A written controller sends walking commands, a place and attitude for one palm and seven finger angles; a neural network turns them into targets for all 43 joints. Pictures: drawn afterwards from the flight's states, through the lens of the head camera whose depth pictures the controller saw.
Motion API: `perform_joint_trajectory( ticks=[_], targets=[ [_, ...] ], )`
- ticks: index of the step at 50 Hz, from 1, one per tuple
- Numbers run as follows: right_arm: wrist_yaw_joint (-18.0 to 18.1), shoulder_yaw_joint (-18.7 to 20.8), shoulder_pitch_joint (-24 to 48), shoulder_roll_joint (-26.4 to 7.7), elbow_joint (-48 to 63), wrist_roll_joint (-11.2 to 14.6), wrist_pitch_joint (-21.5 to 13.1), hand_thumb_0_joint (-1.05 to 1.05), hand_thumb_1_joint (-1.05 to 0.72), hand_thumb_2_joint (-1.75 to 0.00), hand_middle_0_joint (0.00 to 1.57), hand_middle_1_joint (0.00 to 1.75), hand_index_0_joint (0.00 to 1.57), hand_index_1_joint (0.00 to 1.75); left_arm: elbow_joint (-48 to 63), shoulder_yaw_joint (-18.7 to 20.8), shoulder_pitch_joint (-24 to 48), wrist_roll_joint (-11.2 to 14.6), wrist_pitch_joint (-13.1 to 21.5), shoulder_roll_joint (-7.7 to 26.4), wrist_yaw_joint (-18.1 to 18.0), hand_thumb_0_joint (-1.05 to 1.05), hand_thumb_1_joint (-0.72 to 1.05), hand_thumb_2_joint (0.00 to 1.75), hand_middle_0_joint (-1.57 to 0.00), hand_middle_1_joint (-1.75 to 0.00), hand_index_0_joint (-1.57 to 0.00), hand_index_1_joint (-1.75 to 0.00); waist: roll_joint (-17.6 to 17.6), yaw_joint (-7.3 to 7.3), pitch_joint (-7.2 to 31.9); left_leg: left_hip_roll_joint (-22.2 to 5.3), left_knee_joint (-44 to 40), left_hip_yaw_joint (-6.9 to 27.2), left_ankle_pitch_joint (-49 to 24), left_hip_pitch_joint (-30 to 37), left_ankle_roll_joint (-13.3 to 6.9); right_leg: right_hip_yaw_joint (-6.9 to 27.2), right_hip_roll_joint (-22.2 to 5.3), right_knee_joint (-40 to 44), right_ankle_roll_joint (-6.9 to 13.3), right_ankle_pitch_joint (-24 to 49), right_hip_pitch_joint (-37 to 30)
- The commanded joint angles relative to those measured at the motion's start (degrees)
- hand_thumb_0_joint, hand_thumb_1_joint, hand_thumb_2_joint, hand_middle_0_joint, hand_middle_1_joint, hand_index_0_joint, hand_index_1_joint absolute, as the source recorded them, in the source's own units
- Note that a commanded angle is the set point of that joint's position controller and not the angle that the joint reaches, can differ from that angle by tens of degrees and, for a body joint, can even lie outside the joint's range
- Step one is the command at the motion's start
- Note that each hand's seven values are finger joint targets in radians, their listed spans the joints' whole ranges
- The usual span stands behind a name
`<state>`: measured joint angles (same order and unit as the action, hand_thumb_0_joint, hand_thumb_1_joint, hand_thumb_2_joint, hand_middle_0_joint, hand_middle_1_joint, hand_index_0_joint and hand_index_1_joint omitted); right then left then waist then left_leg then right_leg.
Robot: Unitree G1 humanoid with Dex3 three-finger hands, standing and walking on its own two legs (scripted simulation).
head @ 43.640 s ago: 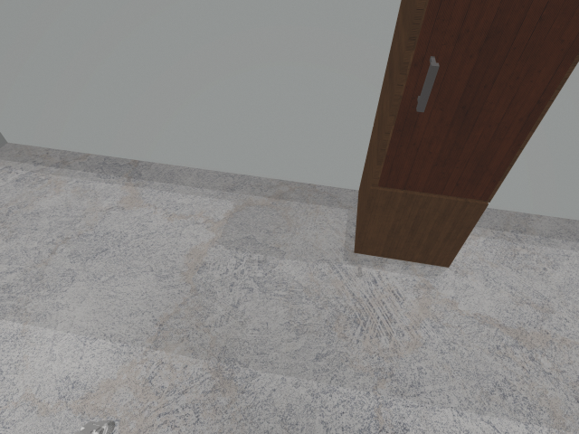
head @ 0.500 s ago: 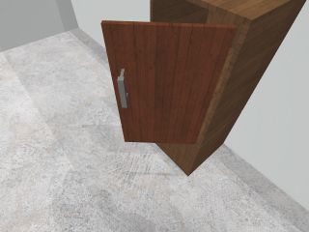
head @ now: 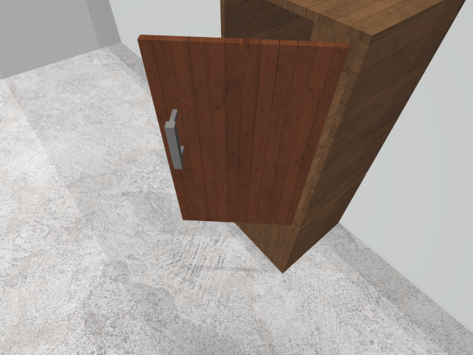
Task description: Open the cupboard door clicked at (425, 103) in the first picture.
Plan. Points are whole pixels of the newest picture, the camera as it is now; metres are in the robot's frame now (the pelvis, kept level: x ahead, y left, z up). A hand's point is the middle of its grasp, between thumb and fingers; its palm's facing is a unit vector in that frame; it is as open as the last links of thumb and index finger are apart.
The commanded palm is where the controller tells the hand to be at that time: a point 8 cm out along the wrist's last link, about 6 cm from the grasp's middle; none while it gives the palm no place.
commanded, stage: come to a stop and stand still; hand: left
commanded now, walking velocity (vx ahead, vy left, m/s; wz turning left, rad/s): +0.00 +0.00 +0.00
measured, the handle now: (176, 140) +0.52 +0.17 +0.04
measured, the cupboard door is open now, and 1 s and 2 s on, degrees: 47 47 47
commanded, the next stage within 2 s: look again from close up in 0.58 s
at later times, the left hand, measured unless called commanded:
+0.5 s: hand out of the picture +0.01 +0.16 -0.17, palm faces +0.03 -0.98 -0.21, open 7.3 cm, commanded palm none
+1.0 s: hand out of the picture -0.01 +0.15 -0.17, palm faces +0.05 -0.98 -0.19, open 7.3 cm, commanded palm none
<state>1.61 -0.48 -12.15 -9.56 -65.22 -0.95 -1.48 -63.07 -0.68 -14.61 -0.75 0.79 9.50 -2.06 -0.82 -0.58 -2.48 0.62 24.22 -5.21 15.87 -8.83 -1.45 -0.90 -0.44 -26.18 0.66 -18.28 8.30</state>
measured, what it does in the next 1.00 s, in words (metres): stands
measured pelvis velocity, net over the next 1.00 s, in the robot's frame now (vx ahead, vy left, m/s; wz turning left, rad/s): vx -0.01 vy -0.02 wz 0.02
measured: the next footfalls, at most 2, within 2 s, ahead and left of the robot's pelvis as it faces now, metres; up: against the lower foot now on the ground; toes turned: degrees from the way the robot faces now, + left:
none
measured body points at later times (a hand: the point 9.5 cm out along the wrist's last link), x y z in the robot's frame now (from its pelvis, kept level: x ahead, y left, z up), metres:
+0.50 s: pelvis +0.00 -0.02 +0.00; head +0.02 -0.02 +0.45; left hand +0.01 +0.21 -0.16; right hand +0.03 -0.25 -0.16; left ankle -0.03 +0.10 -0.74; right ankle -0.05 -0.11 -0.74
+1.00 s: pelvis -0.01 -0.02 +0.00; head +0.01 -0.02 +0.45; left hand -0.02 +0.20 -0.16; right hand +0.01 -0.24 -0.16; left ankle -0.03 +0.10 -0.74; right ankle -0.05 -0.11 -0.74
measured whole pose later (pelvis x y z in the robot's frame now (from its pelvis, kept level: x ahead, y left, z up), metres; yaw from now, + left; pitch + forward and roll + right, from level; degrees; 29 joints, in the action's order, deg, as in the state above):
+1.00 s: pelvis -0.01 -0.02 +0.00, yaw +1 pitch +0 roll +1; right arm 1.9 -0.7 -13.8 -8.7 -66.4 -1.0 -1.1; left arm -63.7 -0.4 -16.4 -0.6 1.2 9.2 -2.0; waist -1.0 -0.9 -2.0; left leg -0.8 22.1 -3.7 13.9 -7.7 0.4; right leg -2.4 1.1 -23.4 2.5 -16.6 6.5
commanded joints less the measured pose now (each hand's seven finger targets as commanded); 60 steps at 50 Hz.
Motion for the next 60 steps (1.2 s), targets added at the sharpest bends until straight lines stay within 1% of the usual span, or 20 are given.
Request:
perform_joint_trajectory(
  ticks=[1, 2, 3, 5, 9, 19, 21, 24, 27, 30, 32, 33, 37, 42, 44, 49, 51, 53, 58, 60],
  targets=[
    [0.53, 1.00, -3.18, -6.23, 1.47, 0.30, -0.77, 0.00, -0.90, -0.90, 0.20, 0.30, 0.20, 0.30, 1.57, 1.28, -3.76, -0.02, 0.90, 6.98, -0.37, 0.00, 0.90, 0.90, -0.20, -0.30, -0.20, -0.30, 0.51, 0.26, 2.59, -7.09, -2.57, 6.07, -17.90, 2.74, -0.74, 5.22, -6.06, 3.36, 1.77, 20.76, 0.99],
    [0.56, 0.97, -3.14, -6.22, 1.42, 0.31, -0.78, 0.00, -0.90, -0.90, 0.20, 0.30, 0.20, 0.30, 1.55, 1.33, -3.64, 0.00, 0.93, 7.02, -0.36, 0.00, 0.90, 0.90, -0.20, -0.30, -0.20, -0.30, -0.09, 0.26, 2.66, -7.15, -2.52, 6.12, -18.26, 2.74, -0.71, 5.06, -6.07, 3.30, 1.77, 21.36, 0.68],
    [0.58, 0.97, -2.98, -5.90, 1.29, 0.34, -0.68, 0.00, -0.90, -0.90, 0.20, 0.30, 0.20, 0.30, 1.52, 1.28, -3.65, -0.08, 0.92, 6.83, -0.40, 0.00, 0.90, 0.90, -0.20, -0.30, -0.20, -0.30, -0.53, 0.15, 1.19, -7.10, -2.62, 6.12, -17.83, 2.14, -0.75, 4.98, -6.01, 3.56, 1.79, 21.47, 1.11],
    [0.64, 0.94, -2.97, -6.16, 1.32, 0.29, -0.74, 0.00, -0.90, -0.90, 0.20, 0.30, 0.20, 0.30, 1.51, 1.41, -3.69, -0.02, 0.94, 6.93, -0.42, 0.00, 0.90, 0.90, -0.20, -0.30, -0.20, -0.30, 0.26, 0.20, 2.37, -7.13, -2.59, 6.18, -18.84, 2.77, -0.66, 5.03, -6.15, 3.43, 1.86, 22.20, 0.45],
    [0.60, 0.95, -2.80, -6.08, 1.28, 0.26, -0.59, 0.00, -0.90, -0.90, 0.20, 0.30, 0.20, 0.30, 1.47, 1.41, -3.97, -0.05, 1.04, 6.99, -0.39, 0.00, 0.90, 0.90, -0.20, -0.30, -0.20, -0.30, -0.95, 0.09, 1.56, -6.99, -2.67, 5.88, -17.01, 2.31, -0.45, 5.17, -6.40, 4.12, 1.84, 23.19, 0.41],
    [0.72, 0.90, -2.80, -6.14, 1.01, 0.29, -0.44, 0.00, -0.90, -0.90, 0.20, 0.30, 0.20, 0.30, 1.56, 1.58, -3.91, 0.04, 1.18, 7.46, -0.45, 0.00, 0.90, 0.90, -0.20, -0.30, -0.20, -0.30, -0.05, 0.11, 1.59, -7.08, -2.82, 5.61, -17.00, 2.37, -0.03, 5.28, -6.45, 4.63, 1.91, 25.42, -0.47],
    [0.74, 0.92, -2.87, -6.13, 1.09, 0.27, -0.46, 0.00, -0.90, -0.90, 0.20, 0.30, 0.20, 0.30, 1.64, 1.69, -4.07, 0.09, 1.25, 7.58, -0.45, 0.00, 0.90, 0.90, -0.20, -0.30, -0.20, -0.30, -0.53, 0.06, 2.45, -7.09, -2.66, 5.58, -17.32, 2.69, 0.05, 5.28, -6.52, 4.63, 1.88, 26.52, -1.21],
    [0.81, 0.96, -2.80, -6.15, 1.11, 0.33, -0.40, 0.00, -0.90, -0.90, 0.20, 0.30, 0.20, 0.30, 1.57, 1.73, -4.25, 0.05, 1.27, 7.56, -0.49, 0.00, 0.90, 0.90, -0.20, -0.30, -0.20, -0.30, -0.96, 0.03, 1.75, -7.01, -2.50, 5.39, -17.16, 2.40, 0.15, 5.20, -6.59, 4.71, 1.71, 28.18, -1.26],
    [0.84, 0.90, -3.11, -6.20, 1.04, 0.30, -0.41, 0.00, -0.90, -0.90, 0.20, 0.30, 0.20, 0.30, 1.57, 1.73, -4.36, 0.13, 1.28, 7.61, -0.45, 0.00, 0.90, 0.90, -0.20, -0.30, -0.20, -0.30, 0.07, 0.06, 2.53, -7.12, -2.82, 5.55, -16.97, 2.81, 0.21, 5.21, -6.61, 4.99, 1.86, 26.92, -1.49],
    [0.83, 0.80, -3.14, -5.83, 0.87, 0.33, -0.32, 0.00, -0.90, -0.90, 0.20, 0.30, 0.20, 0.30, 1.50, 1.76, -4.33, 0.08, 1.16, 7.48, -0.45, 0.00, 0.90, 0.90, -0.20, -0.30, -0.20, -0.30, -0.21, -0.07, 0.53, -7.01, -3.23, 5.76, -15.76, 1.73, 0.15, 5.02, -6.50, 5.57, 1.76, 24.95, -0.81],
    [0.81, 0.80, -3.38, -5.82, 0.86, 0.26, -0.33, 0.00, -0.90, -0.90, 0.20, 0.30, 0.20, 0.30, 1.44, 1.67, -4.52, 0.12, 1.18, 7.30, -0.41, 0.00, 0.90, 0.90, -0.20, -0.30, -0.20, -0.30, -0.15, -0.03, 0.86, -7.08, -3.54, 5.84, -15.20, 2.13, 0.19, 5.04, -6.51, 5.84, 1.84, 23.87, -0.67],
    [0.85, 0.80, -3.39, -5.29, 0.80, 0.32, -0.28, 0.00, -0.90, -0.90, 0.20, 0.30, 0.20, 0.30, 1.33, 1.66, -4.53, 0.00, 1.14, 6.95, -0.41, 0.00, 0.90, 0.90, -0.20, -0.30, -0.20, -0.30, -0.32, -0.07, 0.00, -7.07, -3.57, 5.78, -14.96, 1.81, 0.11, 4.90, -6.29, 6.10, 1.78, 23.43, -0.34],
    [0.76, 0.77, -3.45, -5.67, 0.64, 0.25, -0.24, 0.00, -0.90, -0.90, 0.20, 0.30, 0.20, 0.30, 1.16, 1.53, -4.62, 0.16, 1.14, 6.92, -0.29, 0.00, 0.90, 0.90, -0.20, -0.30, -0.20, -0.30, 0.54, -0.03, -0.11, -7.03, -4.05, 6.17, -13.64, 1.80, 0.23, 5.15, -6.29, 6.64, 1.90, 20.35, 0.40],
    [0.68, 0.71, -4.01, -5.35, 0.54, 0.24, -0.26, 0.00, -0.90, -0.90, 0.20, 0.30, 0.20, 0.30, 0.96, 1.44, -4.79, 0.14, 1.12, 6.50, -0.22, 0.00, 0.90, 0.90, -0.20, -0.30, -0.20, -0.30, 0.43, 0.00, -0.08, -7.09, -4.60, 6.41, -12.88, 1.63, 0.15, 5.21, -6.00, 6.98, 1.99, 17.49, 0.78],
    [0.68, 0.67, -4.16, -5.09, 0.39, 0.30, -0.29, 0.00, -0.90, -0.90, 0.20, 0.30, 0.20, 0.30, 0.87, 1.40, -5.12, 0.07, 1.13, 6.27, -0.27, 0.00, 0.90, 0.90, -0.20, -0.30, -0.20, -0.30, 0.00, -0.08, -0.89, -7.02, -4.66, 6.34, -12.87, 1.23, 0.12, 5.02, -6.00, 6.97, 1.90, 17.74, 0.98],
    [0.72, 0.70, -4.85, -4.88, 0.26, 0.31, -0.42, 0.00, -0.90, -0.90, 0.20, 0.30, 0.20, 0.30, 0.66, 1.43, -5.66, 0.06, 1.30, 6.11, -0.33, 0.00, 0.90, 0.90, -0.20, -0.30, -0.20, -0.30, -0.39, -0.07, 0.48, -7.00, -4.31, 6.31, -14.18, 1.56, 0.11, 4.93, -6.13, 6.52, 1.92, 19.90, 0.06],
    [0.73, 0.73, -4.68, -4.86, 0.12, 0.31, -0.40, 0.00, -0.90, -0.90, 0.20, 0.30, 0.20, 0.30, 0.59, 1.39, -5.76, 0.16, 1.28, 6.06, -0.32, 0.00, 0.90, 0.90, -0.20, -0.30, -0.20, -0.30, 0.51, -0.15, 0.19, -7.00, -4.42, 6.39, -13.72, 1.59, 0.14, 4.98, -6.13, 6.71, 1.98, 18.78, 0.44],
    [0.74, 0.71, -4.89, -4.38, 0.04, 0.32, -0.32, 0.00, -0.90, -0.90, 0.20, 0.30, 0.20, 0.30, 0.53, 1.37, -5.78, 0.06, 1.23, 5.73, -0.34, 0.00, 0.90, 0.90, -0.20, -0.30, -0.20, -0.30, 0.10, -0.11, -0.80, -6.97, -4.49, 6.42, -13.46, 1.14, 0.10, 4.80, -5.92, 6.78, 1.98, 18.28, 0.83],
    [0.73, 0.70, -5.11, -4.22, -0.02, 0.31, -0.28, 0.00, -0.90, -0.90, 0.20, 0.30, 0.20, 0.30, 0.24, 1.27, -6.22, 0.06, 1.23, 5.31, -0.33, 0.00, 0.90, 0.90, -0.20, -0.30, -0.20, -0.30, -0.61, -0.11, -0.94, -6.97, -4.55, 6.42, -12.75, 1.14, 0.08, 4.95, -5.85, 6.99, 1.94, 17.31, 1.27],
    [0.71, 0.78, -5.26, -4.35, -0.15, 0.29, -0.37, 0.00, -0.90, -0.90, 0.20, 0.30, 0.20, 0.30, 0.31, 1.39, -6.28, 0.10, 1.32, 5.57, -0.35, 0.00, 0.90, 0.90, -0.20, -0.30, -0.20, -0.30, -0.22, -0.15, -0.06, -6.91, -4.36, 6.32, -13.24, 1.16, 0.17, 5.06, -6.04, 6.80, 1.89, 18.09, 0.72]
  ],
)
